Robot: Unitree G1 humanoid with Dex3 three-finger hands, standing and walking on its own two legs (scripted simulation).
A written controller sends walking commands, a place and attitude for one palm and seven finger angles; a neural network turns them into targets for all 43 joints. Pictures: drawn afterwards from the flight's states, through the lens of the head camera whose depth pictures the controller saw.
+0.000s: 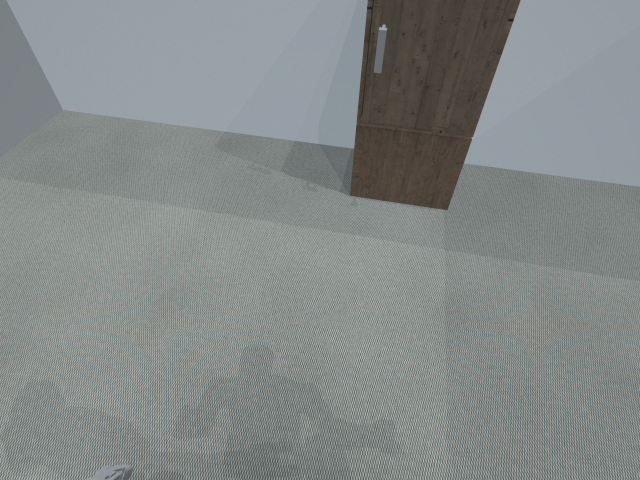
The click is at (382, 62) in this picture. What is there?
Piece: cupboard door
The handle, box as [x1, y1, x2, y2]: [374, 25, 386, 72]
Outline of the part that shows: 385,25 379,27 374,72 381,71 386,33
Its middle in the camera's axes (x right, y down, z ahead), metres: +0.20 -0.65 +1.33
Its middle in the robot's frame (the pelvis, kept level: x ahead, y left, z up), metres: +1.44 -0.14 -0.05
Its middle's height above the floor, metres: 0.72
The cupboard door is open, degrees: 0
